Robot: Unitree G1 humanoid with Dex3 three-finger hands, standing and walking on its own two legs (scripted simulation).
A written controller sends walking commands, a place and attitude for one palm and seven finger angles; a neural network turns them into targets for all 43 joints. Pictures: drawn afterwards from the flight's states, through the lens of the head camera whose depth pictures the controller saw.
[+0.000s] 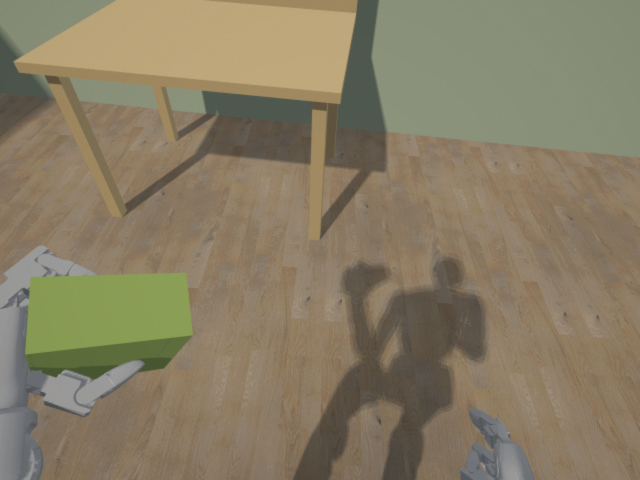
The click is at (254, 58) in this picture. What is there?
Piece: table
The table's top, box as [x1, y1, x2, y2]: [13, 0, 355, 103]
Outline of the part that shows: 13,61 19,72 339,103 354,26 355,13 207,0 116,0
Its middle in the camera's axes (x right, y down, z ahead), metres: -0.41 -0.76 +1.47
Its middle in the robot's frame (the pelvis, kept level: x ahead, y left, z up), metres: +1.59 +0.50 -0.08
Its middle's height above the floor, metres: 0.69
